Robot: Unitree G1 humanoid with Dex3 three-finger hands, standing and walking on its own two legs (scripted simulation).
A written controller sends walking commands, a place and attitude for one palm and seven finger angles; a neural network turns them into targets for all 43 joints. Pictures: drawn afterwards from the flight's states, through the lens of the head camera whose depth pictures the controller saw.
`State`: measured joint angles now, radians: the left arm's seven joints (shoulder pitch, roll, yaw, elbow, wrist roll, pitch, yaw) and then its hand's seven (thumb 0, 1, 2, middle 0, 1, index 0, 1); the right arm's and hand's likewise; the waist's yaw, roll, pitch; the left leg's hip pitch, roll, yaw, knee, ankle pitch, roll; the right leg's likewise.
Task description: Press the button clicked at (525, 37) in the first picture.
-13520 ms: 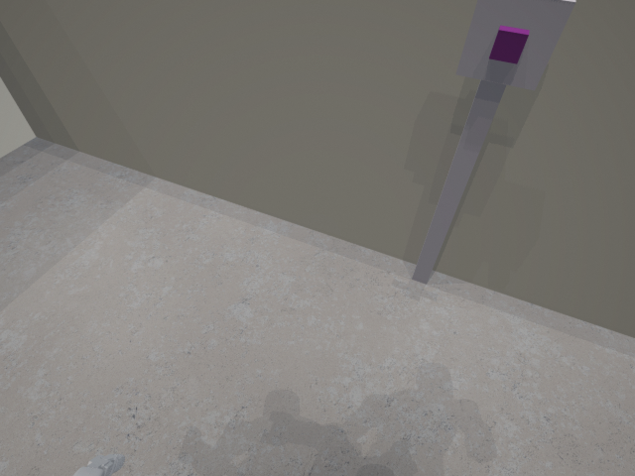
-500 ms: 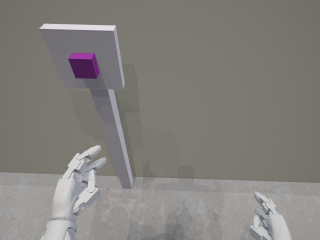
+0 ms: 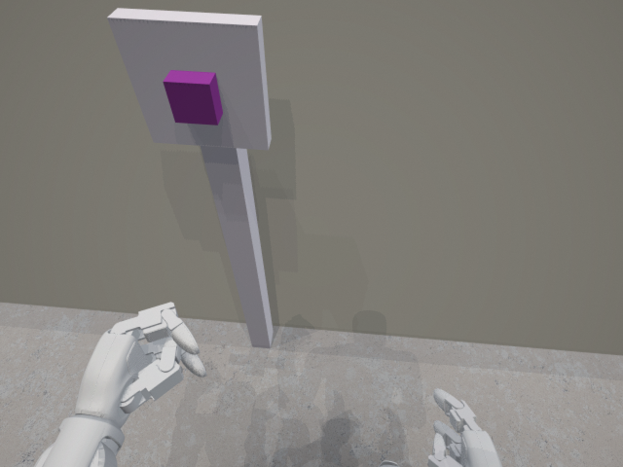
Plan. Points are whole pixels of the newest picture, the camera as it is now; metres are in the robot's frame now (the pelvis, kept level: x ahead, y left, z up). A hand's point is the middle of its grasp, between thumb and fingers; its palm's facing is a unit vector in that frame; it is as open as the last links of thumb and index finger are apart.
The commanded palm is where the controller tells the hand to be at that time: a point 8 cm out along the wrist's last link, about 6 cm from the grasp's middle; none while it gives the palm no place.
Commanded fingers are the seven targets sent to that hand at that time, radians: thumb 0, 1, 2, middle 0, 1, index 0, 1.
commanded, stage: raise the hand and make a fist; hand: left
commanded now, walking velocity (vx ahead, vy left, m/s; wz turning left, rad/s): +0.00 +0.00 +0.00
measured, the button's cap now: (195, 96) +0.53 +0.19 +0.20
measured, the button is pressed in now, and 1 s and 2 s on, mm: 0 0 0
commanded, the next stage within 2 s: aim a knuckle at the button in 1.22 s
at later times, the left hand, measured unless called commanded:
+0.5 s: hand (124, 310) +0.24 +0.20 +0.15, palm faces +0.02 -1.00 -0.09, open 3.1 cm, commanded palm +0.20 +0.25 +0.16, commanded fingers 0.00 0.90 0.90 -1.30 -1.50 -1.30 -1.50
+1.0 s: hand (102, 255) +0.26 +0.21 +0.20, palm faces +0.02 -1.00 -0.09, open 3.1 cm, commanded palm +0.22 +0.25 +0.20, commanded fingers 0.00 0.90 0.90 -1.30 -1.50 -1.30 -1.50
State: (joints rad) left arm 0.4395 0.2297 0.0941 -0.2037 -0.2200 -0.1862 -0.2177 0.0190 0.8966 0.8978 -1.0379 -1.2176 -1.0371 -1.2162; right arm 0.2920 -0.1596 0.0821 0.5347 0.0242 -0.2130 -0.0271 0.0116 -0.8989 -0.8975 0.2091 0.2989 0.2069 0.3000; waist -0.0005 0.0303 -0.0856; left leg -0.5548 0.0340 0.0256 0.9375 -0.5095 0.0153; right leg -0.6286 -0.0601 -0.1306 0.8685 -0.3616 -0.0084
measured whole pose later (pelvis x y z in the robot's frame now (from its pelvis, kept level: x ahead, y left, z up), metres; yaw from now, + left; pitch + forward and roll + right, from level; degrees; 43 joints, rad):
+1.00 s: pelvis +0.02 -0.01 +0.04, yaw +0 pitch -3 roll -1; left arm 0.14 0.32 0.32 -0.20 -0.31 0.16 -0.32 0.02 0.90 0.90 -1.30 -1.50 -1.30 -1.50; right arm 0.23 -0.26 0.08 0.62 0.05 -0.27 -0.07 0.01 -0.90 -0.90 0.21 0.30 0.20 0.30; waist 0.06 0.05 -0.03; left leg -0.12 0.02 0.04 0.51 -0.35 0.01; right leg -0.21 -0.04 -0.12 0.50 -0.24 -0.01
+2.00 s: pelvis +0.01 -0.01 +0.04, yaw -1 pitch -2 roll +0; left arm -0.24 0.29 0.25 0.24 -0.21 0.04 -0.23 0.02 0.89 0.90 -1.30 -1.50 -1.30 -1.50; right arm 0.23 -0.25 0.07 0.66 0.05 -0.25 -0.10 0.01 -0.90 -0.90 0.20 0.30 0.20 0.30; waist 0.02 0.04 0.00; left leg -0.16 0.02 0.06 0.51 -0.32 0.00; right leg -0.27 -0.04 -0.11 0.52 -0.21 -0.02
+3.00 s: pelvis +0.01 -0.01 +0.04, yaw -2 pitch +3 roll +0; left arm -0.52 0.31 0.27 0.66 -0.18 -0.13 -0.22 0.02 0.90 0.90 -1.30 -1.50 -1.30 -1.50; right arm 0.31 -0.27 0.04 0.66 0.05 -0.13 -0.06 0.01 -0.90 -0.90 0.20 0.30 0.20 0.30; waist -0.02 0.03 -0.02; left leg -0.26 0.02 0.07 0.54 -0.34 0.01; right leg -0.37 -0.04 -0.09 0.53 -0.21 -0.01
